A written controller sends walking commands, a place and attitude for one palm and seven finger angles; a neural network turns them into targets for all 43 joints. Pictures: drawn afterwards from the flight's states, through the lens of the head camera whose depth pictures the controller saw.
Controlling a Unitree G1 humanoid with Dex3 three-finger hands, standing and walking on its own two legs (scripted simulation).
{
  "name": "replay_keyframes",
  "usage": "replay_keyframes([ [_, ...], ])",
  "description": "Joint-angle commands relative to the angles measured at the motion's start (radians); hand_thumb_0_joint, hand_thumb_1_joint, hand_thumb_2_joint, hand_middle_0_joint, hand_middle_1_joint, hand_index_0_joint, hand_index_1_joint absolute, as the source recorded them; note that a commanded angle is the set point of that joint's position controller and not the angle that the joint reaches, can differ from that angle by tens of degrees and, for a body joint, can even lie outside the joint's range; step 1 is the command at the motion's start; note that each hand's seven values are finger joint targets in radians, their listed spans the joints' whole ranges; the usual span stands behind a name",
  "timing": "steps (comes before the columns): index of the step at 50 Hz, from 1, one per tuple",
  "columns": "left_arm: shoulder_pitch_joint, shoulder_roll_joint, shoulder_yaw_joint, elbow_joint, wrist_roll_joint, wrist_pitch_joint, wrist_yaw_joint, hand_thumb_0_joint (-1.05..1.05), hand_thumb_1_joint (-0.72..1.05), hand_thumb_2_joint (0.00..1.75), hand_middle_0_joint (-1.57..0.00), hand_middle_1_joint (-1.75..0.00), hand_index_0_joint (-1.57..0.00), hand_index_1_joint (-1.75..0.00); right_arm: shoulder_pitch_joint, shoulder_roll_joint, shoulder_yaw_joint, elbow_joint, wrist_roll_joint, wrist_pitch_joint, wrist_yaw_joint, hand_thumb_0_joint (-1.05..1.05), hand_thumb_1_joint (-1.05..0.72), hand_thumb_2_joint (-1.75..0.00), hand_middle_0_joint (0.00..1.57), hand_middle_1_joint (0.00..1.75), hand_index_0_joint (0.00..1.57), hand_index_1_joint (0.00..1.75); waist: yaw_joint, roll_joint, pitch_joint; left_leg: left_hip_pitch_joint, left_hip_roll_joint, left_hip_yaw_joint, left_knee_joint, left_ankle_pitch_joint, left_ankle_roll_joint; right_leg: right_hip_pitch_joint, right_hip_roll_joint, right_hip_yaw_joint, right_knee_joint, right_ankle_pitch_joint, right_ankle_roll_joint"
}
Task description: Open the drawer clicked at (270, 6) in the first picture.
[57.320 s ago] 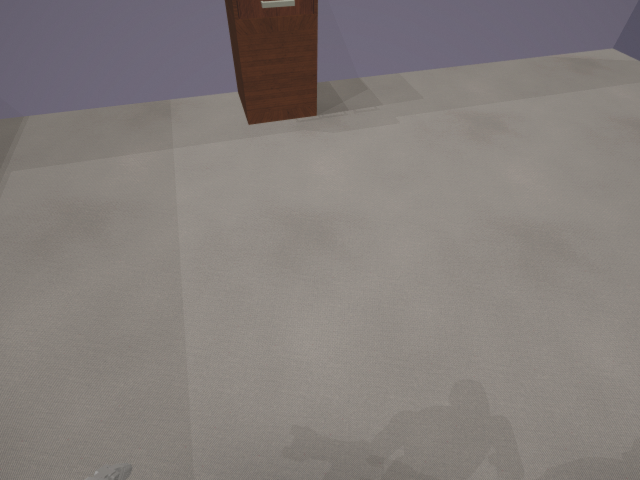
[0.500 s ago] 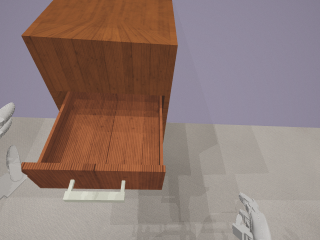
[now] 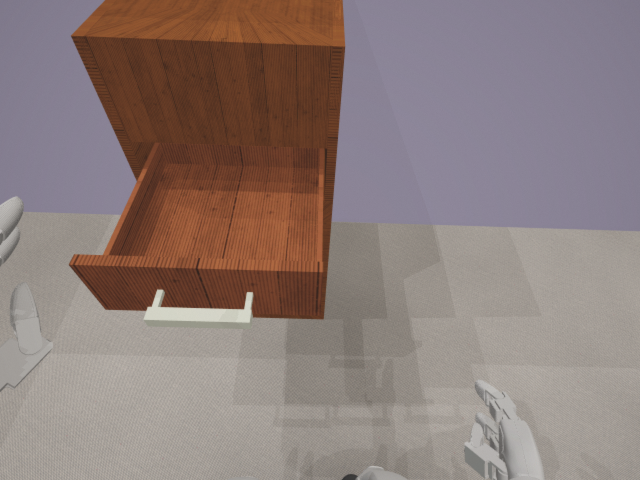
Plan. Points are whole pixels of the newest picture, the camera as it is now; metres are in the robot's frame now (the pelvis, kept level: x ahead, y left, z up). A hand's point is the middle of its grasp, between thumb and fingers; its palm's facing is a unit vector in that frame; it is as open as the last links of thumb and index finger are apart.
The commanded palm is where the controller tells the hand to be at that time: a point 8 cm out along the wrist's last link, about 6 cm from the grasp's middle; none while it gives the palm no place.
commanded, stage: step back with the hand held close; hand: left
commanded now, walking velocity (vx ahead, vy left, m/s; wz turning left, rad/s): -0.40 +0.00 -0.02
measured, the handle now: (202, 307) +0.38 +0.21 -0.09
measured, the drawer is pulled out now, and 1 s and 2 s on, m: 0.30 0.30 0.30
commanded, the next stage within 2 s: stop stepping back and stand still in 0.14 s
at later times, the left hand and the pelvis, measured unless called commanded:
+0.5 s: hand out of the picture +0.09 +0.21 +0.19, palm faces +0.38 -0.79 -0.47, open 7.4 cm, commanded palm +0.02 +0.26 +0.19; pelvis -0.11 -0.02 +0.00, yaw -2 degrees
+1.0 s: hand out of the picture +0.05 +0.23 +0.20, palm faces +0.35 -0.79 -0.50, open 7.4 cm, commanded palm +0.00 +0.27 +0.19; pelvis -0.14 -0.01 +0.02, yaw +0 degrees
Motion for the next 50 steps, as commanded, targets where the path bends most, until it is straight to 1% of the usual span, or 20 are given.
replay_keyframes([
  [1,-0.078,0.148,0.112,-0.171,0.0,-0.057,0.032,0.0,0.9,0.9,-0.2,-0.3,-0.2,-0.3,-0.053,-0.122,-0.057,-0.117,0.0,-0.036,-0.004,0.0,-0.9,-0.9,0.2,0.3,0.2,0.3,0.003,-0.147,-0.152,-0.04,-0.052,0.01,0.247,-0.354,0.034,-0.02,-0.32,0.469,-0.452,-0.537,-0.087],
  [2,-0.096,0.14,0.088,-0.16,-0.002,-0.043,0.043,0.0,0.9,0.9,-0.2,-0.3,-0.2,-0.3,-0.049,-0.12,-0.066,-0.104,-0.001,-0.02,-0.002,0.0,-0.9,-0.9,0.2,0.3,0.2,0.3,0.005,-0.169,-0.164,0.025,-0.057,0.001,0.463,-0.346,0.025,-0.092,-0.371,0.505,-0.532,-0.68,-0.118],
  [3,-0.088,0.124,0.08,-0.136,0.003,-0.033,0.043,0.0,0.9,0.9,-0.2,-0.3,-0.2,-0.3,-0.042,-0.119,-0.055,-0.088,-0.019,-0.003,-0.004,0.0,-0.9,-0.9,0.2,0.3,0.2,0.3,-0.016,-0.186,-0.177,0.042,-0.046,-0.012,0.528,-0.283,0.02,-0.087,-0.334,0.414,-0.496,-0.591,-0.109],
  [5,-0.063,0.113,0.089,-0.103,0.01,-0.039,0.032,0.0,0.9,0.9,-0.2,-0.3,-0.2,-0.3,-0.075,-0.096,-0.03,-0.1,-0.017,0.008,-0.009,0.0,-0.9,-0.9,0.2,0.3,0.2,0.3,-0.014,-0.189,-0.199,0.07,-0.039,0.011,0.358,-0.271,0.027,-0.03,-0.256,0.26,-0.397,-0.307,-0.089],
  [8,-0.049,0.074,0.045,-0.11,0.019,-0.051,0.03,0.0,0.9,0.9,-0.2,-0.3,-0.2,-0.3,-0.055,-0.108,-0.01,-0.095,-0.029,0.031,-0.026,0.0,-0.9,-0.9,0.2,0.3,0.2,0.3,-0.027,-0.07,-0.129,0.107,-0.052,0.022,-0.112,-0.255,0.042,-0.009,-0.17,0.186,-0.341,-0.361,-0.029],
  [9,-0.078,0.097,0.049,-0.128,0.027,-0.064,0.028,0.0,0.9,0.9,-0.2,-0.3,-0.2,-0.3,-0.07,-0.132,-0.016,-0.087,-0.034,0.033,-0.031,0.0,-0.9,-0.9,0.2,0.3,0.2,0.3,-0.031,0.06,-0.094,0.084,0.01,-0.001,-0.277,-0.206,0.051,0.004,-0.116,0.151,-0.214,-0.351,-0.012],
  [11,-0.119,0.079,0.045,-0.2,0.041,-0.107,0.055,0.0,0.9,0.9,-0.2,-0.3,-0.2,-0.3,-0.079,-0.143,-0.043,-0.086,-0.073,-0.024,-0.035,0.0,-0.9,-0.9,0.2,0.3,0.2,0.3,-0.034,0.35,-0.058,-0.192,0.346,-0.355,-0.401,0.032,0.209,0.033,0.094,0.051,0.407,-0.398,0.04],
  [12,-0.077,0.106,0.071,-0.206,0.036,-0.094,0.052,0.0,0.9,0.9,-0.2,-0.3,-0.2,-0.3,-0.081,-0.135,-0.066,-0.059,-0.054,-0.049,-0.026,0.0,-0.9,-0.9,0.2,0.3,0.2,0.3,-0.008,0.309,-0.133,-0.098,0.329,-0.174,-0.308,0.313,0.196,0.01,0.089,0.09,0.59,-0.365,0.041],
  [15,-0.003,0.093,0.079,-0.265,-0.007,-0.073,0.031,0.0,0.9,0.9,-0.2,-0.3,-0.2,-0.3,-0.05,-0.113,-0.063,-0.08,-0.034,-0.065,0.0,0.0,-0.9,-0.9,0.2,0.3,0.2,0.3,-0.013,0.24,-0.136,0.009,0.266,-0.169,-0.229,0.332,0.191,-0.047,0.061,0.086,0.576,-0.351,0.057],
  [20,-0.104,0.104,0.057,-0.239,0.002,-0.049,0.034,0.0,0.9,0.9,-0.2,-0.3,-0.2,-0.3,-0.072,-0.131,-0.027,-0.076,0.007,-0.058,0.003,0.0,-0.9,-0.9,0.2,0.3,0.2,0.3,-0.015,0.311,-0.061,-0.05,0.204,-0.143,-0.293,-0.32,0.132,0.198,0.003,0.004,0.024,-0.315,0.039],
  [22,-0.143,0.12,0.08,-0.14,0.022,-0.048,0.027,0.0,0.9,0.9,-0.2,-0.3,-0.2,-0.3,-0.07,-0.131,-0.028,-0.059,0.007,-0.044,-0.002,0.0,-0.9,-0.9,0.2,0.3,0.2,0.3,-0.008,0.143,-0.042,-0.147,0.121,-0.052,-0.168,-0.355,0.092,0.358,-0.017,-0.007,-0.177,-0.217,0.027],
  [23,-0.163,0.134,0.089,-0.111,0.016,-0.054,0.021,0.0,0.9,0.9,-0.2,-0.3,-0.2,-0.3,-0.06,-0.126,-0.036,-0.052,0.013,-0.036,0.001,0.0,-0.9,-0.9,0.2,0.3,0.2,0.3,-0.014,-0.024,-0.05,-0.11,0.038,0.012,0.036,-0.299,0.064,0.299,-0.099,0.089,-0.291,-0.203,-0.011],
  [24,-0.139,0.163,0.113,-0.065,0.007,-0.054,0.019,0.0,0.9,0.9,-0.2,-0.3,-0.2,-0.3,-0.068,-0.125,-0.035,-0.059,0.014,-0.03,0.005,0.0,-0.9,-0.9,0.2,0.3,0.2,0.3,-0.016,-0.166,-0.062,-0.109,-0.034,0.004,0.306,-0.222,0.05,0.19,-0.268,0.349,-0.426,-0.246,-0.088],
  [25,-0.183,0.178,0.121,-0.062,-0.005,-0.067,0.019,0.0,0.9,0.9,-0.2,-0.3,-0.2,-0.3,-0.077,-0.126,-0.042,-0.055,0.016,-0.028,0.0,0.0,-0.9,-0.9,0.2,0.3,0.2,0.3,-0.016,-0.215,-0.016,-0.132,-0.049,-0.018,0.476,-0.186,0.041,0.125,-0.357,0.405,-0.465,-0.146,-0.141],
  [28,-0.027,0.089,0.094,0.044,-0.016,-0.073,-0.013,0.0,0.9,0.9,-0.2,-0.3,-0.2,-0.3,-0.079,-0.125,-0.051,-0.036,0.018,-0.008,0.007,0.0,-0.9,-0.9,0.2,0.3,0.2,0.3,-0.023,-0.112,-0.031,-0.177,-0.033,-0.045,0.532,-0.057,0.028,0.173,-0.292,0.292,-0.386,-0.009,-0.109],
  [31,-0.012,0.081,0.068,0.009,0.001,-0.105,-0.01,0.0,0.9,0.9,-0.2,-0.3,-0.2,-0.3,-0.109,-0.105,-0.033,-0.054,0.014,0.001,0.003,0.0,-0.9,-0.9,0.2,0.3,0.2,0.3,-0.019,-0.084,-0.08,-0.105,-0.028,0.007,0.233,-0.084,0.045,0.233,-0.247,0.181,-0.386,-0.065,-0.086],
  [36,-0.002,0.111,0.056,-0.125,0.013,-0.104,0.015,0.0,0.9,0.9,-0.2,-0.3,-0.2,-0.3,-0.08,-0.121,-0.039,-0.08,0.004,-0.041,-0.003,0.0,-0.9,-0.9,0.2,0.3,0.2,0.3,-0.007,-0.085,-0.148,0.074,-0.056,0.073,-0.191,-0.077,0.088,0.352,-0.253,0.222,-0.371,-0.076,-0.064],
  [41,0.001,0.157,0.081,-0.239,0.009,-0.106,0.015,0.0,0.9,0.9,-0.2,-0.3,-0.2,-0.3,-0.068,-0.169,-0.061,-0.126,0.011,-0.042,-0.002,0.0,-0.9,-0.9,0.2,0.3,0.2,0.3,0.009,0.214,-0.172,0.253,0.161,-0.147,-0.259,0.294,0.141,0.248,-0.071,0.055,-0.078,0.021,0.029],
  [44,0.004,0.163,0.113,-0.238,0.006,-0.096,0.016,0.0,0.9,0.9,-0.2,-0.3,-0.2,-0.3,-0.073,-0.135,-0.045,-0.109,0.012,-0.037,-0.003,0.0,-0.9,-0.9,0.2,0.3,0.2,0.3,-0.003,0.278,-0.119,0.156,0.147,-0.128,-0.29,0.208,0.119,0.235,-0.052,0.013,-0.076,-0.12,0.019],
  [50,-0.018,0.079,0.064,-0.064,-0.015,-0.09,0.001,0.0,0.9,0.9,-0.2,-0.3,-0.2,-0.3,-0.065,-0.145,-0.045,-0.086,0.03,-0.027,0.003,0.0,-0.9,-0.9,0.2,0.3,0.2,0.3,-0.03,-0.004,-0.092,0.081,0.064,-0.061,-0.176,0.143,0.075,0.316,-0.111,0.14,-0.206,0.193,-0.001],
])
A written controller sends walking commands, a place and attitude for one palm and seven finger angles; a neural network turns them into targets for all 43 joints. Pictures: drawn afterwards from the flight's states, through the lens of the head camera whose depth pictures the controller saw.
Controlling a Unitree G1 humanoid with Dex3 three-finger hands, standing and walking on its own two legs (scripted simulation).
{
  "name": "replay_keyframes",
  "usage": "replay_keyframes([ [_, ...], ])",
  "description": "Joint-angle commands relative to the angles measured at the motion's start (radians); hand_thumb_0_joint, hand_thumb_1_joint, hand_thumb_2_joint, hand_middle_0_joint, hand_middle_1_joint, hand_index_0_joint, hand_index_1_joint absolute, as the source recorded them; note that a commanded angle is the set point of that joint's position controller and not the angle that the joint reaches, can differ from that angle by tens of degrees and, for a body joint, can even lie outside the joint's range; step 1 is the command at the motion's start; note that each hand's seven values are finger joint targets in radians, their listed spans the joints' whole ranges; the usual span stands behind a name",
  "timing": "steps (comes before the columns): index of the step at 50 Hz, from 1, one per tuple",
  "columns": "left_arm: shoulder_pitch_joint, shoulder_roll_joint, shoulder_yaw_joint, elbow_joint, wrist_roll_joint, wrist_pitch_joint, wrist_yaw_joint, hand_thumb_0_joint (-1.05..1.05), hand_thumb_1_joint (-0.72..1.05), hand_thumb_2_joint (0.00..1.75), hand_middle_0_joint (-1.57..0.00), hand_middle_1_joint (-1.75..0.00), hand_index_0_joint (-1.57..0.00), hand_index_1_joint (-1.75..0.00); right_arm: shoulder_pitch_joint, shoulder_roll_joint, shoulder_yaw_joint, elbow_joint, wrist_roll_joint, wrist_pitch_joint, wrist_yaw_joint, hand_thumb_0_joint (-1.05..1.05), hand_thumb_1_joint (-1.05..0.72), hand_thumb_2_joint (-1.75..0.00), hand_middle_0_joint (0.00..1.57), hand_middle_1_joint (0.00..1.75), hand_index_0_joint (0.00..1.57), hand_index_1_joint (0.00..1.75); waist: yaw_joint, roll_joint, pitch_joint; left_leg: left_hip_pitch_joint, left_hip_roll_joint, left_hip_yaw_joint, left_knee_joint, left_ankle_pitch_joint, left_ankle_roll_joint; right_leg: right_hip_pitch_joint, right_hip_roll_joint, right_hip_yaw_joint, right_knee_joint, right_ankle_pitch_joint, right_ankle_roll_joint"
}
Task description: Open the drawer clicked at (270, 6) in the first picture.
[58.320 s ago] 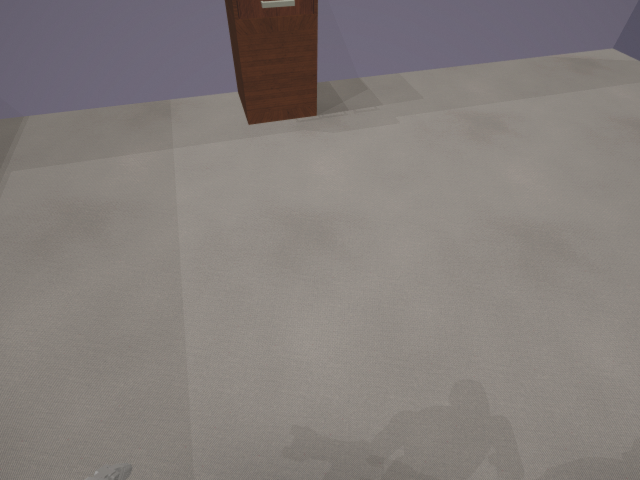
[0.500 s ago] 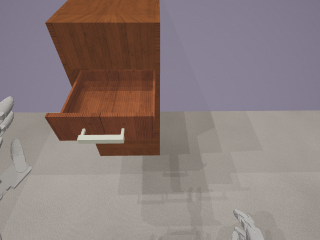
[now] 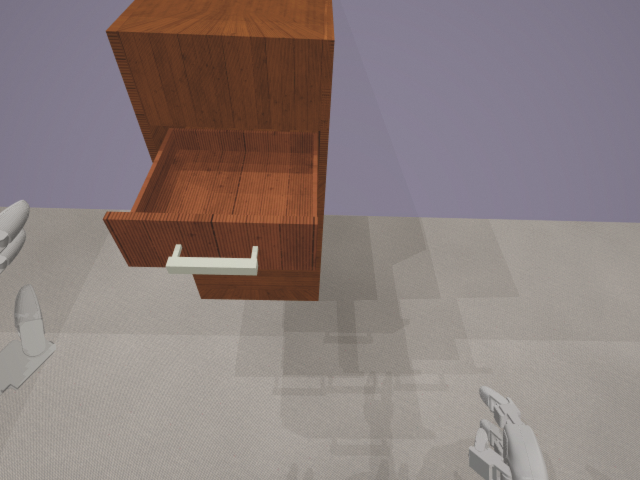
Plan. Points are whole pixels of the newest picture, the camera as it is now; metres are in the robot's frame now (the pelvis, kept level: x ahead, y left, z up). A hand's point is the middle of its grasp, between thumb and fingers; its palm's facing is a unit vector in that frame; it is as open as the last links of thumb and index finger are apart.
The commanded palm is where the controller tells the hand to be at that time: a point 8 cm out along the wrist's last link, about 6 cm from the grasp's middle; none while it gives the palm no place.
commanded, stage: stop stepping back and stand still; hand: left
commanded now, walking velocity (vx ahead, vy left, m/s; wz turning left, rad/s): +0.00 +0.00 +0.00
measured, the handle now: (214, 257) +0.51 +0.22 -0.11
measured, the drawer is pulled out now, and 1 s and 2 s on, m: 0.30 0.30 0.30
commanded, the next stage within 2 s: let the arm hang, fingers relaxed in 0.14 s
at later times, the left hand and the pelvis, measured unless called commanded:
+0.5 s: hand out of the picture +0.09 +0.20 -0.15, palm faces -0.06 -0.97 -0.23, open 7.4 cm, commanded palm none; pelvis -0.01 +0.02 +0.00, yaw -1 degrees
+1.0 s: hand out of the picture -0.05 +0.19 -0.16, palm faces +0.00 -0.97 -0.24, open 7.4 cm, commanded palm none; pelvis -0.02 +0.01 +0.01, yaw -1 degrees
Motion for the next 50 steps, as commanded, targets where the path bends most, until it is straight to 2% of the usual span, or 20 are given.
replay_keyframes([
  [1,-0.009,0.064,0.065,-0.091,-0.016,-0.044,0.007,0.0,0.9,0.9,-0.2,-0.3,-0.2,-0.3,-0.047,-0.127,-0.044,-0.122,0.006,-0.03,0.002,0.0,-0.9,-0.9,0.2,0.3,0.2,0.3,-0.022,-0.035,-0.052,-0.06,0.103,-0.094,-0.053,0.166,-0.003,0.091,-0.118,0.189,-0.1,0.314,-0.015],
  [6,-0.057,0.068,0.042,-0.15,-0.007,-0.034,0.006,0.0,0.9,0.9,-0.2,-0.3,-0.2,-0.3,-0.078,-0.114,-0.025,-0.145,-0.006,-0.019,0.0,0.0,-0.9,-0.9,0.2,0.3,0.2,0.3,-0.008,0.031,-0.061,-0.02,0.127,-0.11,-0.137,0.162,0.007,0.08,-0.08,0.143,-0.09,0.222,0.008],
  [9,-0.078,0.104,0.062,-0.227,-0.004,-0.031,0.012,0.0,0.9,0.9,-0.2,-0.3,-0.2,-0.3,-0.092,-0.109,-0.021,-0.16,-0.011,-0.022,-0.005,0.0,-0.9,-0.9,0.2,0.3,0.2,0.3,0.001,0.075,-0.082,-0.005,0.136,-0.113,-0.149,0.205,0.006,0.097,-0.07,0.122,-0.068,0.241,0.009],
  [11,-0.053,0.1,0.066,-0.232,-0.004,-0.031,0.014,0.0,0.9,0.9,-0.2,-0.3,-0.2,-0.3,-0.087,-0.102,-0.014,-0.161,-0.013,-0.023,-0.005,0.0,-0.9,-0.9,0.2,0.3,0.2,0.3,0.003,0.091,-0.091,-0.023,0.14,-0.12,-0.156,0.232,0.003,0.127,-0.062,0.104,-0.053,0.256,0.01],
  [12,-0.181,-0.028,-0.296,0.679,0.091,0.136,-0.11,0.0,0.9,0.9,-0.2,-0.3,-0.2,-0.3,-0.108,-0.295,-0.086,0.108,-0.014,-0.056,0.079,0.0,-0.9,-0.9,0.2,0.3,0.2,0.3,-0.039,0.088,0.001,-0.077,0.127,-0.118,-0.002,0.359,0.005,-0.062,-0.101,0.063,0.09,0.334,0.002],
  [13,-0.151,-0.062,-0.273,0.726,0.079,0.217,-0.131,0.0,0.9,0.9,-0.2,-0.3,-0.2,-0.3,-0.001,-0.208,-0.072,0.109,-0.015,0.021,0.078,0.0,-0.9,-0.9,0.2,0.3,0.2,0.3,-0.021,0.089,-0.115,-0.003,0.139,-0.1,-0.01,0.402,0.001,-0.053,-0.091,0.098,0.072,0.24,0.004],
  [14,-0.154,-0.092,-0.29,0.721,0.075,0.239,-0.133,0.0,0.9,0.9,-0.2,-0.3,-0.2,-0.3,0.023,-0.189,-0.064,0.09,-0.017,0.04,0.071,0.0,-0.9,-0.9,0.2,0.3,0.2,0.3,-0.024,0.082,-0.122,0.029,0.153,-0.107,-0.001,0.479,0.004,-0.074,-0.073,0.072,0.085,0.2,0.011],
  [15,-0.193,-0.093,-0.298,0.754,0.066,0.241,-0.134,0.0,0.9,0.9,-0.2,-0.3,-0.2,-0.3,0.016,-0.185,-0.055,0.087,-0.021,0.053,0.068,0.0,-0.9,-0.9,0.2,0.3,0.2,0.3,-0.018,0.061,-0.14,-0.008,0.183,-0.166,-0.024,0.439,0.036,-0.074,-0.058,0.071,0.122,0.059,0.011],
  [16,-0.227,-0.086,-0.303,0.798,0.065,0.24,-0.137,0.0,0.9,0.9,-0.2,-0.3,-0.2,-0.3,0.006,-0.182,-0.043,0.079,-0.028,0.064,0.066,0.0,-0.9,-0.9,0.2,0.3,0.2,0.3,-0.007,0.019,-0.122,-0.032,0.19,-0.201,-0.043,0.427,0.056,-0.067,-0.051,0.084,0.121,0.005,0.016],
  [17,-0.252,-0.071,-0.308,0.855,0.066,0.243,-0.137,0.0,0.9,0.9,-0.2,-0.3,-0.2,-0.3,0.002,-0.185,-0.034,0.081,-0.034,0.071,0.063,0.0,-0.9,-0.9,0.2,0.3,0.2,0.3,0.002,-0.029,-0.1,-0.046,0.183,-0.21,-0.048,0.451,0.055,-0.039,-0.051,0.092,0.102,0.038,0.016],
  [19,-0.28,-0.052,-0.317,0.991,0.069,0.246,-0.134,0.0,0.9,0.9,-0.2,-0.3,-0.2,-0.3,-0.004,-0.183,-0.028,0.096,-0.039,0.085,0.056,0.0,-0.9,-0.9,0.2,0.3,0.2,0.3,0.019,-0.13,-0.118,-0.04,0.148,-0.18,-0.028,0.462,0.031,0.055,-0.075,0.119,0.044,0.246,-0.002],
  [21,-0.322,-0.047,-0.335,1.121,0.061,0.254,-0.133,0.0,0.9,0.9,-0.2,-0.3,-0.2,-0.3,0.002,-0.173,-0.018,0.135,-0.038,0.104,0.051,0.0,-0.9,-0.9,0.2,0.3,0.2,0.3,0.016,-0.096,-0.084,-0.035,0.105,-0.142,-0.048,0.368,0.01,0.089,-0.107,0.152,0.007,0.33,-0.019],
  [25,-0.348,-0.069,-0.37,1.337,0.048,0.26,-0.131,0.0,0.9,0.9,-0.2,-0.3,-0.2,-0.3,0.028,-0.123,0.006,0.229,-0.037,0.126,0.051,0.0,-0.9,-0.9,0.2,0.3,0.2,0.3,0.019,0.125,0.002,-0.022,0.101,-0.119,-0.152,0.215,0.002,0.085,-0.09,0.146,-0.065,0.162,-0.008],
  [29,-0.324,-0.099,-0.376,1.495,0.045,0.25,-0.13,0.0,0.9,0.9,-0.2,-0.3,-0.2,-0.3,0.088,-0.096,0.01,0.307,-0.031,0.134,0.044,0.0,-0.9,-0.9,0.2,0.3,0.2,0.3,0.016,0.126,0.025,0.008,0.104,-0.123,-0.19,0.116,0.004,0.086,-0.088,0.134,-0.125,0.116,-0.014],
  [31,-0.314,-0.106,-0.384,1.555,0.041,0.249,-0.131,0.0,0.9,0.9,-0.2,-0.3,-0.2,-0.3,0.117,-0.09,0.012,0.344,-0.031,0.137,0.041,0.0,-0.9,-0.9,0.2,0.3,0.2,0.3,0.013,0.167,0.022,0.022,0.106,-0.119,-0.206,0.081,0.004,0.089,-0.089,0.13,-0.139,0.101,-0.015],
  [33,-0.303,-0.117,-0.387,1.6,0.04,0.246,-0.13,0.0,0.9,0.9,-0.2,-0.3,-0.2,-0.3,0.149,-0.078,0.011,0.373,-0.029,0.138,0.038,0.0,-0.9,-0.9,0.2,0.3,0.2,0.3,0.01,0.141,0.026,0.031,0.109,-0.12,-0.212,0.068,0.005,0.088,-0.089,0.128,-0.149,0.104,-0.018],
  [34,-0.304,-0.118,-0.389,1.619,0.039,0.243,-0.128,0.0,0.9,0.9,-0.2,-0.3,-0.2,-0.3,0.163,-0.075,0.011,0.382,-0.025,0.14,0.036,0.0,-0.9,-0.9,0.2,0.3,0.2,0.3,0.008,0.078,0.04,0.035,0.116,-0.126,-0.208,0.088,0.009,0.077,-0.091,0.122,-0.155,0.111,-0.019],
  [38,-0.291,-0.15,-0.399,1.682,0.037,0.244,-0.123,0.0,0.9,0.9,-0.2,-0.3,-0.2,-0.3,0.212,-0.058,0.01,0.432,-0.026,0.142,0.03,0.0,-0.9,-0.9,0.2,0.3,0.2,0.3,0.001,0.025,0.079,0.043,0.118,-0.122,-0.215,0.083,0.012,0.051,-0.094,0.124,-0.163,0.098,-0.019],
  [46,-0.273,-0.178,-0.399,1.736,0.037,0.243,-0.113,0.0,0.9,0.9,-0.2,-0.3,-0.2,-0.3,0.25,-0.018,0.009,0.49,-0.028,0.144,0.028,0.0,-0.9,-0.9,0.2,0.3,0.2,0.3,0.001,-0.018,0.119,0.023,0.117,-0.125,-0.228,0.042,0.016,0.029,-0.09,0.122,-0.161,0.056,-0.018],
  [50,-0.27,-0.192,-0.396,1.743,0.039,0.242,-0.11,0.0,0.9,0.9,-0.2,-0.3,-0.2,-0.3,0.25,-0.002,0.008,0.504,-0.029,0.143,0.028,0.0,-0.9,-0.9,0.2,0.3,0.2,0.3,0.004,0.011,0.134,0.015,0.117,-0.121,-0.237,0.023,0.015,0.014,-0.087,0.121,-0.154,0.049,-0.018],
])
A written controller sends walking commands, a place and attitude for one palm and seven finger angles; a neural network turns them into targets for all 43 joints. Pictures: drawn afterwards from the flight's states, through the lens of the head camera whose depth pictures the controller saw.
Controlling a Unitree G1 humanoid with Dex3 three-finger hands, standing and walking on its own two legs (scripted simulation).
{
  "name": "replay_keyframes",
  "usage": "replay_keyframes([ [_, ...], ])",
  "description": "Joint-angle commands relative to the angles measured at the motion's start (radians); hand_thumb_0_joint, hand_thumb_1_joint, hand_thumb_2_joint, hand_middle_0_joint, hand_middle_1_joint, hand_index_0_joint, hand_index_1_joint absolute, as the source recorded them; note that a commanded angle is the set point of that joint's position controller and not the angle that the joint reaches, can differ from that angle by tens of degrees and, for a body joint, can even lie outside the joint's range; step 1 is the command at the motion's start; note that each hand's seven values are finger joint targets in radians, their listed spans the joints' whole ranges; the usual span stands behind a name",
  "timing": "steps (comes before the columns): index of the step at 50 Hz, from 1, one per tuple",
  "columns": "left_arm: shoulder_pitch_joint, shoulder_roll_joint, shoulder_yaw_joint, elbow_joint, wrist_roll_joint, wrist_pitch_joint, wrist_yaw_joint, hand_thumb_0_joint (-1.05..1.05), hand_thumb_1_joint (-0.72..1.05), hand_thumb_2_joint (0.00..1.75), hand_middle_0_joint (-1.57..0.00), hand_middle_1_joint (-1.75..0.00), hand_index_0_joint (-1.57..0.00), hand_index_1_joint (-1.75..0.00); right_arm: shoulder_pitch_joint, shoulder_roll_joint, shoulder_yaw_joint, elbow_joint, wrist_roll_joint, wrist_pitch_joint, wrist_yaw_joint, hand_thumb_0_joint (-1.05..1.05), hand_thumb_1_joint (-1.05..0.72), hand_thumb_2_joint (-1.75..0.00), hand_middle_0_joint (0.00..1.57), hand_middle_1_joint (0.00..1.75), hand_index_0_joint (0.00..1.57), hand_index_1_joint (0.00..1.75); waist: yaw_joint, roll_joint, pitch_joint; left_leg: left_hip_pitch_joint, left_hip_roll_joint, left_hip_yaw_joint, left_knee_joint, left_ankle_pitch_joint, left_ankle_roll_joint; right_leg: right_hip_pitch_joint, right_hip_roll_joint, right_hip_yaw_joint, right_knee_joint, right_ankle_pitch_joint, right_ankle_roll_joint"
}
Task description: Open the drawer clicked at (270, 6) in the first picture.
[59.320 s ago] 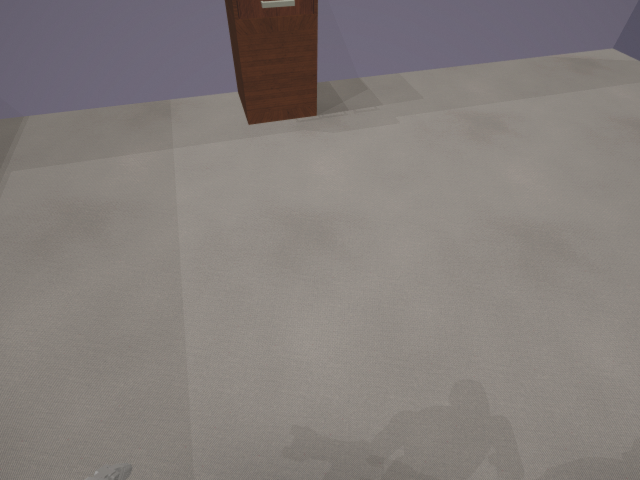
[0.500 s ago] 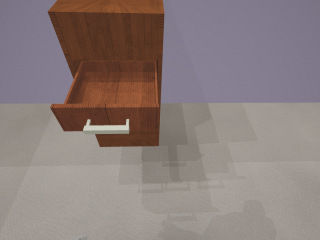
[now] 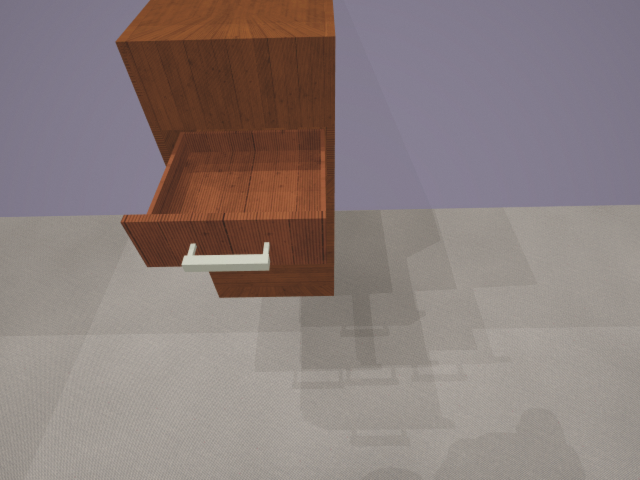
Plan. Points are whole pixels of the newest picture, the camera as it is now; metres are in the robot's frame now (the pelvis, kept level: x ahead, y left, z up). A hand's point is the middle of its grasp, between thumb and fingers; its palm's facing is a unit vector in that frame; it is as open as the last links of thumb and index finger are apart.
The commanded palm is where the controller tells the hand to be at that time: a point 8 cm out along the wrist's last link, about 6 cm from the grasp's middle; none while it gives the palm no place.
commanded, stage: let the arm hang, fingers relaxed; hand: left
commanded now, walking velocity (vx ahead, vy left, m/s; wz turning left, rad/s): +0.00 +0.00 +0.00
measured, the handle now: (228, 255) +0.53 +0.22 -0.12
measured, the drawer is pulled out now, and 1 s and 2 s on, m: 0.30 0.30 0.30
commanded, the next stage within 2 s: look to check the result in 0.34 s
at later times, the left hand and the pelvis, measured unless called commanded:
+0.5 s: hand out of the picture -0.01 +0.14 -0.17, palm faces +0.02 -0.98 -0.19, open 7.4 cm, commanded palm none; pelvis +0.01 -0.02 +0.00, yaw +0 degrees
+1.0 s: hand out of the picture +0.00 +0.12 -0.17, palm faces +0.04 -0.98 -0.19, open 7.4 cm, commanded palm none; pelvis +0.02 -0.04 +0.00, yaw +0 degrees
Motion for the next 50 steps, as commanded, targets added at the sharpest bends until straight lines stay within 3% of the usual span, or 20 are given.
replay_keyframes([
  [1,0.056,0.088,0.017,-0.019,0.002,-0.016,0.008,0.0,0.9,0.9,-0.2,-0.3,-0.2,-0.3,0.103,-0.09,-0.024,0.001,-0.003,-0.009,-0.005,0.0,-0.9,-0.9,0.2,0.3,0.2,0.3,-0.003,-0.043,0.085,-0.084,0.142,-0.143,-0.117,-0.058,-0.003,-0.046,-0.071,0.084,-0.072,-0.013,-0.034],
  [6,0.053,0.076,0.021,-0.019,0.002,-0.021,0.008,0.0,0.9,0.9,-0.2,-0.3,-0.2,-0.3,0.106,-0.073,-0.025,0.01,-0.004,-0.012,-0.007,0.0,-0.9,-0.9,0.2,0.3,0.2,0.3,-0.004,-0.048,0.073,-0.073,0.135,-0.128,-0.102,-0.02,-0.006,-0.042,-0.074,0.089,-0.077,0.007,-0.036],
  [10,0.052,0.065,0.022,-0.018,0.002,-0.023,0.009,0.0,0.9,0.9,-0.2,-0.3,-0.2,-0.3,0.103,-0.067,-0.026,0.013,-0.005,-0.013,-0.009,0.0,-0.9,-0.9,0.2,0.3,0.2,0.3,-0.003,0.0,0.075,-0.065,0.135,-0.12,-0.095,0.003,-0.009,-0.045,-0.074,0.092,-0.078,0.023,-0.039],
  [13,0.049,0.064,0.026,-0.018,0.001,-0.024,0.007,0.0,0.9,0.9,-0.2,-0.3,-0.2,-0.3,0.106,-0.063,-0.026,0.015,-0.005,-0.014,-0.011,0.0,-0.9,-0.9,0.2,0.3,0.2,0.3,-0.004,0.001,0.072,-0.069,0.134,-0.119,-0.095,0.003,-0.011,-0.036,-0.072,0.096,-0.081,0.024,-0.042],
  [25,0.052,0.055,0.026,-0.007,-0.001,-0.031,0.008,0.0,0.9,0.9,-0.2,-0.3,-0.2,-0.3,0.098,-0.066,-0.029,0.02,-0.004,-0.012,-0.015,0.0,-0.9,-0.9,0.2,0.3,0.2,0.3,-0.008,-0.037,0.026,-0.018,0.137,-0.108,-0.063,0.092,-0.014,-0.01,-0.079,0.095,-0.087,0.103,-0.045],
  [50,0.042,0.06,0.031,-0.009,-0.001,-0.034,0.01,0.0,0.9,0.9,-0.2,-0.3,-0.2,-0.3,0.072,-0.061,-0.032,0.029,-0.005,-0.004,-0.016,0.0,-0.9,-0.9,0.2,0.3,0.2,0.3,-0.006,-0.027,0.058,-0.02,0.137,-0.094,-0.059,0.068,-0.028,-0.011,-0.077,0.097,-0.118,0.101,-0.047],
])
